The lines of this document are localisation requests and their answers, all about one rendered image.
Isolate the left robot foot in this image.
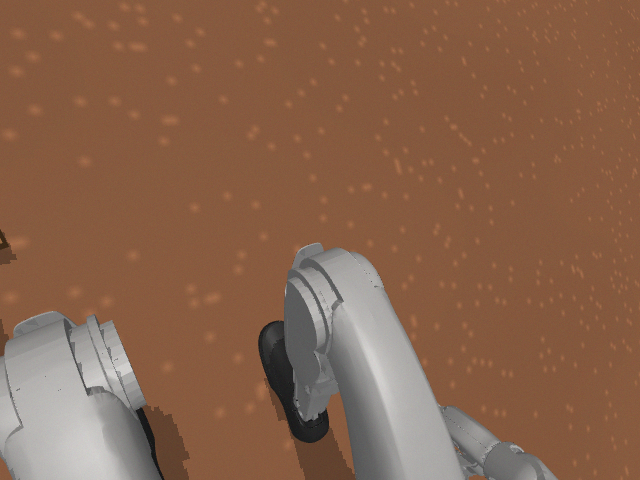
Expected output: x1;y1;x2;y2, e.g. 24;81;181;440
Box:
136;407;165;480

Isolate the right robot hand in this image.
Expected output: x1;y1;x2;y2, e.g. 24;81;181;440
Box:
438;404;502;480

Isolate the small box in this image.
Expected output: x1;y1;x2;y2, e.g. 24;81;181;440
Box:
0;229;9;250

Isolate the right robot foot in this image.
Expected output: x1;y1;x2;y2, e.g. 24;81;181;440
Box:
258;321;329;443

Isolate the right robot arm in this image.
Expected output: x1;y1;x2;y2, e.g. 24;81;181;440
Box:
483;442;559;480

